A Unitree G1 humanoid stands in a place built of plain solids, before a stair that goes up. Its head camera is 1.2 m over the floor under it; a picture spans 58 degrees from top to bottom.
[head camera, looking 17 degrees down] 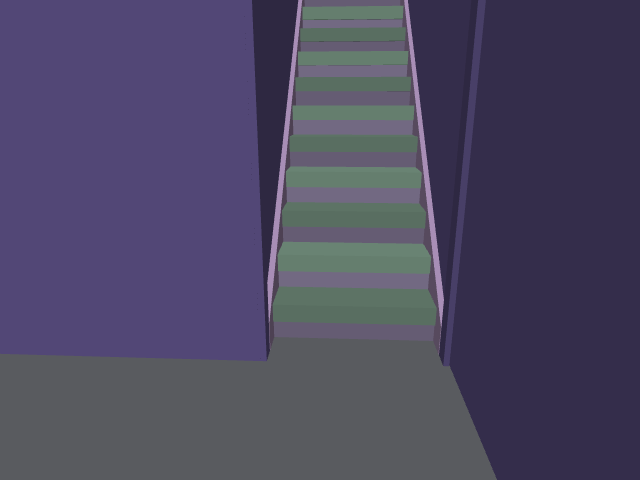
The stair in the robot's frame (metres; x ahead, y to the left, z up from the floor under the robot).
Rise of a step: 0.20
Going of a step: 0.23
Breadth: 0.86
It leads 3 degrees to the right of straight ahead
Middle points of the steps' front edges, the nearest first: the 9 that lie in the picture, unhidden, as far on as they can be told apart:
2.07 -0.18 0.20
2.30 -0.19 0.40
2.53 -0.20 0.61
2.75 -0.21 0.81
2.98 -0.22 1.01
3.21 -0.23 1.22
3.43 -0.25 1.42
3.66 -0.26 1.62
3.88 -0.27 1.82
